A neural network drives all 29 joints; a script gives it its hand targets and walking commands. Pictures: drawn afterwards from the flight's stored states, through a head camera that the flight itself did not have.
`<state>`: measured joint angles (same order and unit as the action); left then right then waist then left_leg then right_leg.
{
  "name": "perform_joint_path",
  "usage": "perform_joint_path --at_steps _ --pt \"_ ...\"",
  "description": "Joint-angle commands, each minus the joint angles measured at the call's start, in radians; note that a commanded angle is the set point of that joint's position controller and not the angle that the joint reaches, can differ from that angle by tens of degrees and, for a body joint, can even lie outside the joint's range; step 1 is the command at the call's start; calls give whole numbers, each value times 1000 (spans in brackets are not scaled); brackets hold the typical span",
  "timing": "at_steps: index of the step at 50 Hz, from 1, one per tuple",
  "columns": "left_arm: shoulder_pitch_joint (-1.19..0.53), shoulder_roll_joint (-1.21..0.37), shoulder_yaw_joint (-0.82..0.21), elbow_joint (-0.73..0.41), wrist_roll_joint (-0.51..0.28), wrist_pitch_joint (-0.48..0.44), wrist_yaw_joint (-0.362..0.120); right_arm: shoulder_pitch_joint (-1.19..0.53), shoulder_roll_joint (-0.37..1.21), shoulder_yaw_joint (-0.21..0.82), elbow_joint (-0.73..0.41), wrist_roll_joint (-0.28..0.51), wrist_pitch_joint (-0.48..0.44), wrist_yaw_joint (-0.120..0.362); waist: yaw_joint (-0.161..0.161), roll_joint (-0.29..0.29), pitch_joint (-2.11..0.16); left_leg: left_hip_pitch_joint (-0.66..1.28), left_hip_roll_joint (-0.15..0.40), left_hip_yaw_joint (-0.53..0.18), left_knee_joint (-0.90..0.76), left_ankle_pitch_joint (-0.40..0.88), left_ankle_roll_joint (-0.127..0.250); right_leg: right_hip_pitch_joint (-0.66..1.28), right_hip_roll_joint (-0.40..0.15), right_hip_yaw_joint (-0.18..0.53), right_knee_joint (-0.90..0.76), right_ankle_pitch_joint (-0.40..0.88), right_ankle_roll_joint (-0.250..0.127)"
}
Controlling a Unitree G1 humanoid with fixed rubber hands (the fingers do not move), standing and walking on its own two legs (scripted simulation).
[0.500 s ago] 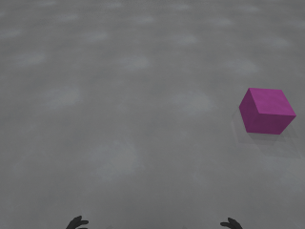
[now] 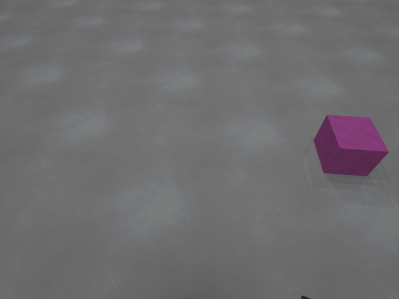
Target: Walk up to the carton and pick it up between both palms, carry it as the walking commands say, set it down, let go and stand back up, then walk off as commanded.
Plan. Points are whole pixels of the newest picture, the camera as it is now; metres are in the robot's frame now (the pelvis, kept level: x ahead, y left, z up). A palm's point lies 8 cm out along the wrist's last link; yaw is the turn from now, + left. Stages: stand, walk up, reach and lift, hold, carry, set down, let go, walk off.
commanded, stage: stand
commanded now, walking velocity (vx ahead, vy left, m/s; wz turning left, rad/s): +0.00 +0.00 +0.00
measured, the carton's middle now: (346, 145) +1.10 -0.93 -0.65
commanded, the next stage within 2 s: walk up in 0.14 s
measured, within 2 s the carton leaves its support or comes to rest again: neither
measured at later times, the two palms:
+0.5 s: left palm out of the picture +0.07 +0.24 -0.11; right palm out of the picture +0.02 -0.29 -0.13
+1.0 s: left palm out of the picture +0.11 +0.13 -0.08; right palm (381, 292) +0.17 -0.39 -0.12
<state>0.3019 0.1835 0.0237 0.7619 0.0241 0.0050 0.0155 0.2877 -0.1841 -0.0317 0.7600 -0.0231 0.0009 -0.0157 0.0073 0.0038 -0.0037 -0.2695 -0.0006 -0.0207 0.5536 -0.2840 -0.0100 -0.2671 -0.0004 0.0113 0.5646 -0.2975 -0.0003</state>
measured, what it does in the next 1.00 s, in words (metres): steps to the right, turning right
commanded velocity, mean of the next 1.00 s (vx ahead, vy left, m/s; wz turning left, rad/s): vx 0.25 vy -0.04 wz -0.34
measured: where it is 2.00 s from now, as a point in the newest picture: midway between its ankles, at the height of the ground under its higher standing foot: (285, 236)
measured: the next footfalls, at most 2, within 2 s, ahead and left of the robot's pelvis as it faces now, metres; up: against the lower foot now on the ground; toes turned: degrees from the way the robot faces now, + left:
left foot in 1.18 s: +0.42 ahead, -0.11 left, +0.00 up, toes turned -22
right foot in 1.62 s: +0.44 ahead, -0.53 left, +0.00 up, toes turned -41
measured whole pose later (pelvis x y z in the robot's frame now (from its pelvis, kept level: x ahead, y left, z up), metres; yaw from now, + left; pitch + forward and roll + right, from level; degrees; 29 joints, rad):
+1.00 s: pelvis +0.12 -0.12 +0.02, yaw -23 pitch +4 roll +5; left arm 0.59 0.15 0.02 0.94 0.00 -0.08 -0.01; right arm 0.13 -0.24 -0.07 0.82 -0.06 0.01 0.05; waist 0.09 0.05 -0.02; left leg -0.73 0.13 0.04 1.00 -0.04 -0.05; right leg 0.03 0.06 0.16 0.22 -0.29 -0.12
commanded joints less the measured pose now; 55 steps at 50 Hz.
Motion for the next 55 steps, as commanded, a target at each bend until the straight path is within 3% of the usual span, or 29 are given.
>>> perform_joint_path --at_steps 1,7,10,11,13,16,17,18,19,21,23,26,27,28,29,30,31,32,33,34,36,39,40,44,46,48,51,53,55 --pt "25 85 26 -35 0 -17 4 25 -79 -20 -41 0 -12 -6 -6 -20 21 22 47 -65 -88 126 47 -31 -50 76 -123 75 -40" --pt "27 100 31 -4 -5 -15 9 15 -88 -24 -17 1 -17 -7 -3 22 -32 43 57 -77 -108 135 50 23 -51 73 -120 106 -40" --pt "43 77 27 16 -3 -13 7 22 -91 -28 11 1 -13 -6 6 17 37 -7 55 -80 -131 86 49 14 -50 75 -132 89 -36" --pt "35 78 27 23 -4 -12 7 30 -91 -28 19 0 -11 -5 -3 -23 39 -7 47 -73 -122 96 45 8 -54 72 -138 85 -37" --pt "30 91 29 33 -4 -12 12 29 -80 -23 27 3 -10 -8 -7 -38 41 19 48 -73 -130 94 43 -13 -62 91 -160 62 -41" --pt "26 97 29 44 -4 -19 10 26 -92 -26 48 3 -15 -9 -5 -10 13 51 55 -73 -129 144 47 4 -67 92 -161 91 -43" --pt "17 200 82 34 -2 0 4 108 -208 -77 73 11 -15 -32 -86 -41 36 117 222 -184 -118 308 70 -114 -35 42 41 199 -24" --pt "-6 139 63 1 -16 -9 1 89 -231 -83 76 10 -4 -44 -58 134 -26 173 243 -143 -153 216 87 -163 -27 60 98 107 -2" --pt "-30 125 63 -8 -13 -5 -5 79 -224 -81 69 9 3 -48 -53 202 -13 144 299 -165 -196 164 112 -187 -13 18 164 1 6" --pt "-71 113 68 -24 0 14 -15 40 -193 -77 53 3 11 -54 -63 196 1 9 357 -179 -234 90 162 -160 -26 -26 342 -186 5" --pt "-52 78 68 -23 13 23 -30 -7 -205 -77 45 -10 14 -64 -39 157 58 -31 361 -106 -233 113 145 -162 -64 -26 313 -228 7" --pt "81 90 67 11 0 14 -31 -57 -217 -78 38 -15 6 -54 31 143 -4 -62 291 13 -133 78 92 44 -1 -81 65 -107 -5" --pt "167 112 67 30 12 14 -53 -34 -255 -91 45 -8 -7 -46 71 98 -30 -191 319 5 -140 -354 74 180 5 -93 29 -134 -34" --pt "241 139 71 48 9 24 -96 -149 -257 -83 15 -2 9 -44 171 -12 7 -412 314 19 -88 -550 12 311 2 -131 36 -173 -60" --pt "303 167 67 79 11 10 -97 -260 -189 -57 -38 -18 15 -22 214 -276 64 -569 133 182 285 -500 -33 317 -116 155 -228 -465 -116" --pt "274 208 67 55 8 -5 -83 -341 -121 -33 -121 -24 12 -1 201 -445 135 -725 35 106 565 -374 -43 205 -329 672 -494 -780 -202" --pt "193 189 60 18 4 -10 -71 -325 -111 -29 -133 -27 -8 15 138 -226 171 -686 120 -8 595 -199 -36 87 -387 788 -591 -793 -226" --pt "139 186 51 3 -11 -18 -63 -284 -147 -35 -103 -14 -14 30 80 -85 162 -609 156 -15 586 -72 -34 47 -351 643 -533 -627 -170" --pt "80 224 58 -1 -8 -30 -53 -195 -164 -46 -66 -9 -19 43 21 -72 121 -553 153 7 587 12 -32 54 -289 533 -472 -457 -142" --pt "63 231 62 -1 2 -39 -43 -156 -155 -48 -27 -17 -22 49 13 -30 78 -480 158 5 580 79 -37 59 -237 443 -451 -318 -109" --pt "150 190 44 53 -3 -65 -41 -100 -126 -46 3 -27 -17 60 9 -46 36 -468 142 24 598 153 -35 117 -176 356 -456 -205 -97" --pt "212 157 40 93 -19 -74 -48 -107 -117 -48 2 -27 -8 63 14 -74 59 -542 135 28 604 223 -37 190 -153 334 -438 -100 -69" --pt "237 149 37 101 -25 -76 -48 -150 -115 -46 -3 -32 -5 62 31 -53 74 -570 136 38 607 239 -42 195 -148 332 -439 -82 -71" --pt "330 121 32 137 -23 -90 -36 -260 -96 -40 -29 -39 -11 62 72 -96 107 -642 147 41 536 269 -44 273 -159 337 -420 73 -83" --pt "384 111 33 155 -24 -94 -27 -312 -88 -39 -38 -36 -16 64 105 -126 113 -676 141 63 476 264 -44 338 -159 322 -392 242 -83" --pt "397 89 28 172 -22 -99 -20 -351 -84 -41 -51 -35 -23 59 109 -144 90 -668 116 86 422 246 -36 391 -145 284 -346 480 -78" --pt "413 73 24 193 -13 -90 -12 -431 -70 -40 -91 -15 -39 52 142 -187 123 -620 71 142 269 192 -34 369 -109 252 -311 682 -87" --pt "380 88 25 192 -9 -77 -12 -456 -73 -39 -111 8 -47 34 135 -212 98 -452 14 185 95 146 -18 330 -68 189 -272 751 -114" --pt "349 119 28 192 -4 -78 -12 -326 -93 -52 -83 18 -59 11 84 -205 -4 -155 -59 194 8 158 10 271 -80 219 -145 1042 -91"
